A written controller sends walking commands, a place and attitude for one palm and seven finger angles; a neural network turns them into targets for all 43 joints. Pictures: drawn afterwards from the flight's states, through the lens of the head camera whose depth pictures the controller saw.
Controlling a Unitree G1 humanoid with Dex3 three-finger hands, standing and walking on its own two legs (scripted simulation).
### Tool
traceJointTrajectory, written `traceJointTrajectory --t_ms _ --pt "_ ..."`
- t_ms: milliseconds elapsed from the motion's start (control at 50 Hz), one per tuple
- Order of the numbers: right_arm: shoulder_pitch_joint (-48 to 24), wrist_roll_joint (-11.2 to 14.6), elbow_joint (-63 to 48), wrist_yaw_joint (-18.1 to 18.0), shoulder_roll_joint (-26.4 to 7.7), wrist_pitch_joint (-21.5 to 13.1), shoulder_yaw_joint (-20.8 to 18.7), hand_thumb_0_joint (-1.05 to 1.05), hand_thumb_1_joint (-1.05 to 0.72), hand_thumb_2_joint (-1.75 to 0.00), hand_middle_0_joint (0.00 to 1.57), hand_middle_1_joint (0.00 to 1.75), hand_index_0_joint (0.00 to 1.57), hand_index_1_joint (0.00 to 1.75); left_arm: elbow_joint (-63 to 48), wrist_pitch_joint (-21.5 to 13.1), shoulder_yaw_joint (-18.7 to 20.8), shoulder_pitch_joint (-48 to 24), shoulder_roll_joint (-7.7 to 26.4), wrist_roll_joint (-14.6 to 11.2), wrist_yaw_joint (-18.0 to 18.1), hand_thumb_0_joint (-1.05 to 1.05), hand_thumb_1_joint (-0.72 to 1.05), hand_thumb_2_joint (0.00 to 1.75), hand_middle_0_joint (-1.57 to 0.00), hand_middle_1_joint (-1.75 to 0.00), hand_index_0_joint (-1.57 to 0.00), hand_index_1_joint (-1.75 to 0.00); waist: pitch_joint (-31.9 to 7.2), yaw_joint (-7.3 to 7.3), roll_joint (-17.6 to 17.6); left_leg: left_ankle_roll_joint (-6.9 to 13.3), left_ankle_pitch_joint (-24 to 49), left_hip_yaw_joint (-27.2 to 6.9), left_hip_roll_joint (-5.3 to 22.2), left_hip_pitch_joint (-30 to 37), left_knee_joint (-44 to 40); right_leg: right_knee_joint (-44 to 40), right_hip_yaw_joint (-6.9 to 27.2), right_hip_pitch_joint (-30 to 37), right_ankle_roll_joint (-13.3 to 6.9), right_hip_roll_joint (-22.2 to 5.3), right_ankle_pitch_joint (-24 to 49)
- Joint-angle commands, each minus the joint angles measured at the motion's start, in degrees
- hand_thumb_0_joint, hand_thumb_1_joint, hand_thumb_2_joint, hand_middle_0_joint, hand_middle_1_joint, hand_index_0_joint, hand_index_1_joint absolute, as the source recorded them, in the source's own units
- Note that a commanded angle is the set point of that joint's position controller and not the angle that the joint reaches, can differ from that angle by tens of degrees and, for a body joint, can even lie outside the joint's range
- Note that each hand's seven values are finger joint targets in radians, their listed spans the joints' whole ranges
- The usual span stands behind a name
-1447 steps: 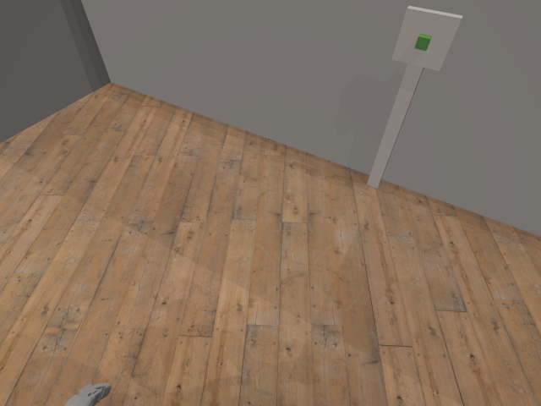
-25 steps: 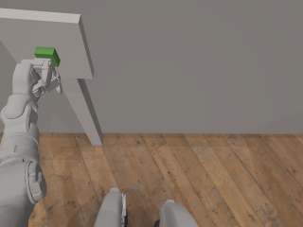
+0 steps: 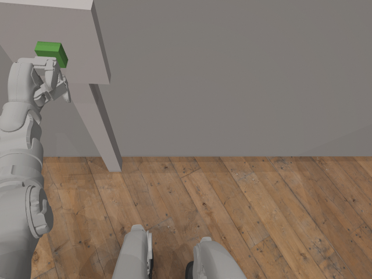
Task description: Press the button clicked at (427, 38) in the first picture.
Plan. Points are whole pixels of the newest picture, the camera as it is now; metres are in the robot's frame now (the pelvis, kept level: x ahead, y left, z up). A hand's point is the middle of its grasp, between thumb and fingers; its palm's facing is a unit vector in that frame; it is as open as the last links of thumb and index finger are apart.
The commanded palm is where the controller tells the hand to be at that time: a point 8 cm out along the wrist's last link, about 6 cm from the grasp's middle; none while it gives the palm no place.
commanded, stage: pull the fist back off the button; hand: left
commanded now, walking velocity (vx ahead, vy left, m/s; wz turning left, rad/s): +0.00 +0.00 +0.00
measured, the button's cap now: (53, 52) +0.53 +0.26 +0.11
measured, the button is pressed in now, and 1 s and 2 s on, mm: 7 0 0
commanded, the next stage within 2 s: draw the hand back to the body in 0.86 s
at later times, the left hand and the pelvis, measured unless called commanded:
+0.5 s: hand (62, 106) +0.44 +0.24 +0.07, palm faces +0.04 -1.00 -0.03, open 3.1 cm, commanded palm +0.41 +0.28 +0.08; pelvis +0.05 +0.01 +0.03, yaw +0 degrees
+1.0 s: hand (59, 128) +0.39 +0.23 +0.07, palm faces +0.04 -1.00 -0.04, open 3.1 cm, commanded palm +0.36 +0.28 +0.09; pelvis +0.05 +0.00 +0.03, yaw +1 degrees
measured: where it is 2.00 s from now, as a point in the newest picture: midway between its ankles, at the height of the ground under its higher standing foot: outside the picture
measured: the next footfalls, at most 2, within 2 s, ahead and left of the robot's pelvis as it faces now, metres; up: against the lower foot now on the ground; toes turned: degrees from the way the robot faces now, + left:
none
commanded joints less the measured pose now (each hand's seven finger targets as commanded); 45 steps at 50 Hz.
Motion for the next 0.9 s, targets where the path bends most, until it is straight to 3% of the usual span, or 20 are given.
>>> traceJointTrajectory --t_ms 0,60,80,100,160,200,260,280,300,320,380,420,480,600,660,740,780,820,880 --pt "6.00 0.28 -4.19 -0.85 -11.52 -1.40 -4.20 0.00 -0.90 -0.90 0.20 0.30 0.20 0.30 -13.44 -1.39 1.67 -25.55 13.82 -1.40 0.77 0.00 0.90 0.90 -1.30 -1.50 -1.30 -1.50 -22.97 -2.13 7.38 0.08 -10.14 -5.33 0.55 30.99 -10.94 -13.38 5.28 -3.26 -0.07 0.09 -1.38" --pt "5.47 0.56 -4.65 -0.61 -11.08 -1.35 -4.36 0.00 -0.90 -0.90 0.20 0.30 0.20 0.30 -14.55 -1.47 0.77 -22.03 11.40 -1.95 0.20 0.00 0.90 0.90 -1.30 -1.50 -1.30 -1.50 -22.08 -1.14 8.43 -0.16 -10.21 -5.10 0.41 32.39 -11.90 -13.80 5.08 -3.03 -0.20 0.07 -1.26" --pt "5.47 0.59 -4.96 -0.68 -11.33 -1.13 -4.43 0.00 -0.90 -0.90 0.20 0.30 0.20 0.30 -15.30 -1.51 2.47 -19.72 13.26 -2.09 0.28 0.00 0.90 0.90 -1.30 -1.50 -1.30 -1.50 -22.35 -0.16 7.76 -0.22 -9.15 -5.11 0.45 32.39 -12.15 -13.76 5.03 -1.83 -0.33 0.09 -0.75" --pt "5.06 0.71 -5.34 -0.62 -10.92 -1.05 -4.46 0.00 -0.90 -0.90 0.20 0.30 0.20 0.30 -16.24 -1.51 0.90 -18.52 11.08 -2.33 0.18 0.00 0.90 0.90 -1.30 -1.50 -1.30 -1.50 -22.32 -0.38 7.80 -0.15 -8.15 -4.85 0.36 33.09 -12.30 -13.99 4.94 -1.62 -0.24 0.08 -0.17" --pt "4.58 0.82 -5.66 -0.43 -10.77 -0.84 -4.89 0.00 -0.90 -0.90 0.20 0.30 0.20 0.30 -19.46 -1.96 0.75 -14.85 9.15 -3.17 0.05 0.00 0.90 0.90 -1.30 -1.50 -1.30 -1.50 -22.75 0.41 7.90 -0.35 -5.16 -5.15 0.48 36.17 -12.91 -13.97 4.26 -1.50 -0.38 0.01 1.99" --pt "4.24 1.06 -6.32 -0.25 -10.53 -0.51 -5.05 0.00 -0.90 -0.90 0.20 0.30 0.20 0.30 -20.61 -1.69 1.02 -9.90 8.20 -3.93 -0.02 0.00 0.90 0.90 -1.30 -1.50 -1.30 -1.50 -22.48 1.09 5.76 -0.20 -2.80 -4.68 0.29 36.32 -13.16 -14.81 4.24 0.84 -0.32 0.19 3.23" --pt "3.39 1.23 -7.24 0.00 -10.06 -0.25 -5.32 0.00 -0.90 -0.90 0.20 0.30 0.20 0.30 -25.89 -2.06 1.20 -4.63 7.30 -4.61 0.06 0.00 0.90 0.90 -1.30 -1.50 -1.30 -1.50 -24.36 2.27 6.51 -0.22 3.84 -3.75 0.16 38.78 -12.89 -15.03 4.07 3.90 -0.44 0.26 7.06" --pt "3.00 1.30 -7.78 0.12 -9.93 -0.08 -5.46 0.00 -0.90 -0.90 0.20 0.30 0.20 0.30 -26.99 -1.78 1.90 -1.02 7.17 -5.01 0.10 0.00 0.90 0.90 -1.30 -1.50 -1.30 -1.50 -24.35 2.85 5.12 -0.14 5.31 -3.24 -0.04 38.56 -12.86 -15.54 4.18 5.72 -0.33 0.34 8.28" --pt "2.60 1.42 -8.09 0.13 -9.78 0.03 -5.41 0.00 -0.90 -0.90 0.20 0.30 0.20 0.30 -28.15 -1.62 1.60 0.52 6.59 -5.41 -0.04 0.00 0.90 0.90 -1.30 -1.50 -1.30 -1.50 -23.42 2.59 4.27 0.00 5.73 -2.85 -0.06 38.07 -12.96 -16.00 4.28 6.52 -0.14 0.41 8.91" --pt "2.27 1.40 -8.16 0.02 -9.81 0.13 -5.54 0.00 -0.90 -0.90 0.20 0.30 0.20 0.30 -30.40 -1.99 3.12 1.36 8.15 -5.63 0.14 0.00 0.90 0.90 -1.30 -1.50 -1.30 -1.50 -23.55 3.24 4.54 -0.07 7.31 -2.72 -0.08 38.18 -12.98 -15.84 4.31 7.76 -0.23 0.33 10.25" --pt "1.38 1.49 -9.28 0.40 -9.25 0.02 -5.72 0.00 -0.90 -0.90 0.20 0.30 0.20 0.30 -35.33 -2.30 2.51 8.09 5.57 -6.41 0.73 0.00 0.90 0.90 -1.30 -1.50 -1.30 -1.50 -23.93 3.81 5.64 -0.29 12.88 -2.54 -0.20 41.33 -13.19 -15.58 3.85 9.11 -0.26 0.51 15.04" --pt "0.83 1.63 -9.60 0.43 -9.01 -0.06 -5.84 0.00 -0.90 -0.90 0.20 0.30 0.20 0.30 -37.42 -2.19 2.66 11.68 4.83 -7.05 0.86 0.00 0.90 0.90 -1.30 -1.50 -1.30 -1.50 -22.88 3.54 3.80 -0.11 14.52 -1.80 -0.33 40.67 -13.11 -15.94 4.05 10.87 0.10 0.49 17.71" --pt "0.12 1.56 -9.94 0.58 -8.69 -0.41 -5.88 0.00 -0.90 -0.90 0.20 0.30 0.20 0.30 -40.62 -2.35 2.74 15.71 4.15 -7.45 0.80 0.00 0.90 0.90 -1.30 -1.50 -1.30 -1.50 -22.51 3.94 5.83 -0.36 17.96 -1.62 -0.35 41.93 -12.91 -15.42 3.99 11.46 0.09 0.38 20.83" --pt "-1.64 1.61 -11.21 0.65 -8.24 -1.79 -6.23 0.00 -0.90 -0.90 0.20 0.30 0.20 0.30 -49.36 -2.93 -0.75 24.50 -0.72 -9.19 -0.68 0.00 0.90 0.90 -1.30 -1.50 -1.30 -1.50 -23.62 4.08 6.91 -0.60 24.09 -2.02 -0.14 46.39 -12.90 -15.40 3.51 12.09 0.13 0.25 24.32" --pt "-2.66 1.72 -11.35 0.63 -8.25 -2.51 -6.17 0.00 -0.90 -0.90 0.20 0.30 0.20 0.30 -50.00 -2.27 -2.32 26.75 -2.82 -9.78 -0.96 0.00 0.90 0.90 -1.30 -1.50 -1.30 -1.50 -21.15 3.65 5.50 -0.61 22.30 -2.42 -0.21 45.15 -13.02 -15.41 3.15 11.02 0.25 0.13 22.97" --pt "-3.78 1.51 -12.11 0.38 -8.30 -3.13 -6.21 0.00 -0.90 -0.90 0.20 0.30 0.20 0.30 -51.91 -1.80 -1.16 31.26 -2.45 -10.07 -0.27 0.00 0.90 0.90 -1.30 -1.50 -1.30 -1.50 -21.21 4.76 4.13 -0.57 21.07 -2.36 -0.55 43.41 -13.08 -14.99 3.22 12.49 0.10 -0.11 22.46" --pt "-4.45 1.47 -11.85 0.18 -8.25 -3.21 -6.00 0.00 -0.90 -0.90 0.20 0.30 0.20 0.30 -52.47 -1.99 -2.21 27.79 -2.80 -9.34 0.33 0.00 0.90 0.90 -1.30 -1.50 -1.30 -1.50 -20.25 3.96 5.04 -0.83 18.84 -2.67 -0.43 43.27 -13.07 -14.75 3.13 10.40 0.21 -0.22 20.28" --pt "-4.85 1.36 -11.18 -0.17 -8.26 -3.39 -5.88 0.00 -0.90 -0.90 0.20 0.30 0.20 0.30 -51.56 -2.19 -2.44 23.83 -2.84 -8.96 0.97 0.00 0.90 0.90 -1.30 -1.50 -1.30 -1.50 -19.29 3.11 3.59 -0.75 14.59 -3.00 -0.42 41.87 -12.89 -14.89 3.27 8.91 0.28 -0.23 17.05" --pt "-5.02 1.24 -11.24 -0.51 -8.20 -3.59 -5.66 0.00 -0.90 -0.90 0.20 0.30 0.20 0.30 -51.32 -2.93 -1.89 23.61 -1.84 -8.32 1.45 0.00 0.90 0.90 -1.30 -1.50 -1.30 -1.50 -20.57 3.86 5.17 -0.94 14.03 -3.11 -0.48 42.66 -13.04 -14.65 3.46 9.12 -0.08 -0.27 15.82"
